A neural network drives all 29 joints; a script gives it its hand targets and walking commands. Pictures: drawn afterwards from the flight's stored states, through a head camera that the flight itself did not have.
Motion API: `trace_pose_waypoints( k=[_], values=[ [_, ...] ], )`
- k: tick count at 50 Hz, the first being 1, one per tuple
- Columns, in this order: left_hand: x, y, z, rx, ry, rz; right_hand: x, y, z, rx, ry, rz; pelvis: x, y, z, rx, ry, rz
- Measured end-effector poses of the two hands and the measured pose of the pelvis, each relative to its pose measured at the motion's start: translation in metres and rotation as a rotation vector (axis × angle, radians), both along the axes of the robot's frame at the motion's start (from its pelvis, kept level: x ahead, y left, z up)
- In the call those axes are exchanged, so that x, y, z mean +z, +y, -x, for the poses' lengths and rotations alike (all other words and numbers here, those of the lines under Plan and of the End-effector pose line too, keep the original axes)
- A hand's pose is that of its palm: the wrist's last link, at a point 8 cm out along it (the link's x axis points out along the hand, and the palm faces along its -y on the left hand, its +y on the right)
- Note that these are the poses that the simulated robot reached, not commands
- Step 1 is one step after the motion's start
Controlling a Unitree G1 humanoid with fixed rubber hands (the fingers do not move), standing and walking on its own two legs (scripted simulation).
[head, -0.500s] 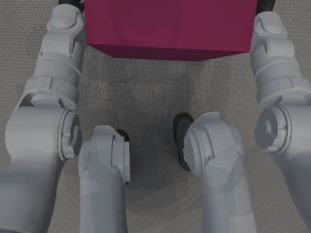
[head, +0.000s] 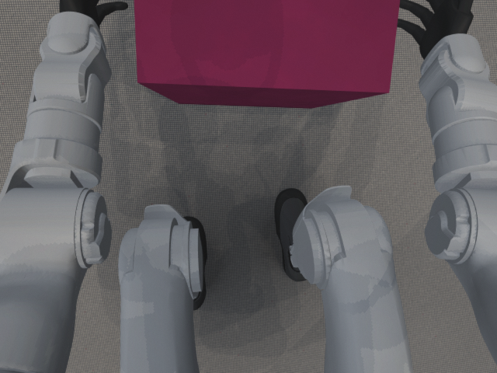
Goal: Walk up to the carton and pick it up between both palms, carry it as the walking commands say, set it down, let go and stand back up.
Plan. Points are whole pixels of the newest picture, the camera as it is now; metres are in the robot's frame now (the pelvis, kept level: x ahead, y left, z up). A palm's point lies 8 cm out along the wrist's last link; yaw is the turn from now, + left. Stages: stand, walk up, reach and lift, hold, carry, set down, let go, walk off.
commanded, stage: set down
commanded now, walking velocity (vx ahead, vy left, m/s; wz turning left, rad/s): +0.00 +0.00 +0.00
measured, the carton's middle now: (256, 28) +0.54 -0.06 -0.23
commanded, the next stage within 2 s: let go in 1.18 s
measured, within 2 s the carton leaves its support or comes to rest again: neither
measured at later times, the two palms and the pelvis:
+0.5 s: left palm out of the picture +0.56 +0.17 +0.00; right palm out of the picture +0.50 -0.29 +0.01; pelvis +0.01 +0.00 +0.11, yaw +0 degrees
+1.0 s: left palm out of the picture +0.57 +0.16 +0.16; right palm out of the picture +0.50 -0.30 +0.16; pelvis +0.04 +0.00 +0.24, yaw -1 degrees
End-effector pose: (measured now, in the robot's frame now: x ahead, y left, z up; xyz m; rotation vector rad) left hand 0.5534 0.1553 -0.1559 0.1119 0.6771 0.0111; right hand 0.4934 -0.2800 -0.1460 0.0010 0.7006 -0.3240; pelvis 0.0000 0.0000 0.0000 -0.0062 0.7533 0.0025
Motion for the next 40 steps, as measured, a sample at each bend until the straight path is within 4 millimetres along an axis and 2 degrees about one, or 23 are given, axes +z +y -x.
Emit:
trace_pose_waypoints(
  k=[5, 9, 16, 28, 35, 40],
  values=[
    [0.025, 0.003, -0.002, -0.003, -0.007, -0.012, 0.027, -0.005, -0.006, -0.002, -0.050, -0.004, 0.009, 0.002, -0.003, -0.006, 0.004, -0.005],
    [0.051, 0.007, -0.007, 0.012, -0.016, -0.010, 0.051, -0.003, -0.010, 0.021, -0.057, -0.004, 0.024, 0.002, -0.006, -0.008, 0.025, -0.011],
    [0.101, 0.008, -0.014, 0.013, -0.037, 0.007, 0.097, -0.007, -0.007, 0.030, -0.049, 0.006, 0.062, 0.002, -0.012, -0.014, 0.086, -0.013],
    [0.175, 0.010, -0.008, 0.015, -0.039, 0.021, 0.179, -0.011, -0.008, 0.046, -0.069, 0.005, 0.124, 0.002, -0.013, -0.019, 0.126, -0.015],
    [0.215, 0.009, -0.008, -0.001, -0.017, 0.007, 0.215, -0.009, -0.005, 0.042, -0.044, -0.022, 0.158, 0.002, -0.014, -0.017, 0.117, -0.012],
    [0.245, 0.009, -0.010, -0.002, -0.014, -0.007, 0.245, -0.015, -0.006, 0.048, -0.055, -0.009, 0.185, 0.002, -0.020, -0.014, 0.114, -0.017]
  ],
)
